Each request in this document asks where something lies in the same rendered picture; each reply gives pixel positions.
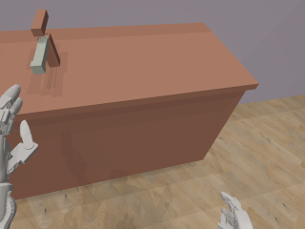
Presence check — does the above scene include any tap lever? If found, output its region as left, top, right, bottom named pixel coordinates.
left=30, top=35, right=50, bottom=74

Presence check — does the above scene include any robot right hand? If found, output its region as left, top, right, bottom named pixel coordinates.
left=217, top=192, right=254, bottom=229

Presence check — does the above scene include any robot left hand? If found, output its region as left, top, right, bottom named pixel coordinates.
left=0, top=84, right=38, bottom=183

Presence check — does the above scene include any counter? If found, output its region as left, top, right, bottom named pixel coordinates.
left=0, top=9, right=259, bottom=200

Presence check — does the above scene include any robot left forearm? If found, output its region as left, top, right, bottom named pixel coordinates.
left=0, top=182, right=17, bottom=229

